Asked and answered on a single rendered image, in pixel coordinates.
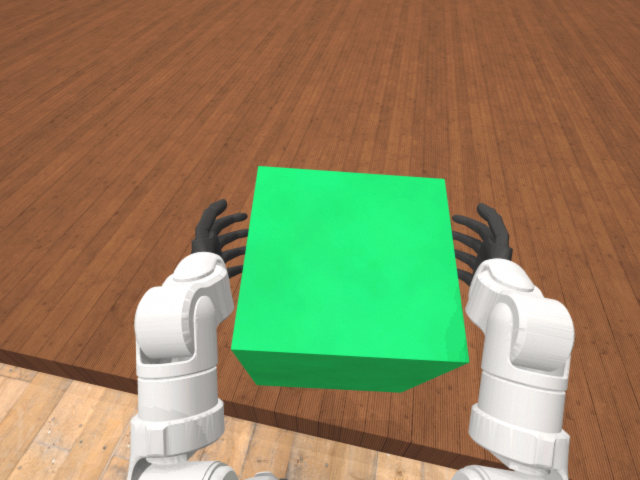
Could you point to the robot left forearm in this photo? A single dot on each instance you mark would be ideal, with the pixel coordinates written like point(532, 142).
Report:
point(179, 411)

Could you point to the robot right hand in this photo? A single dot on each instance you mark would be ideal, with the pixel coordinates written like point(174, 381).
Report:
point(495, 238)

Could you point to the robot right forearm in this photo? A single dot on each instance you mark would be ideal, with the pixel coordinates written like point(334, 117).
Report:
point(525, 362)

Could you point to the robot left hand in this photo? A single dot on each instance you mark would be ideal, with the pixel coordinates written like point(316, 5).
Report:
point(207, 231)

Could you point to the carton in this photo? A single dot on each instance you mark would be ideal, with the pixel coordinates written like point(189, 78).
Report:
point(349, 282)

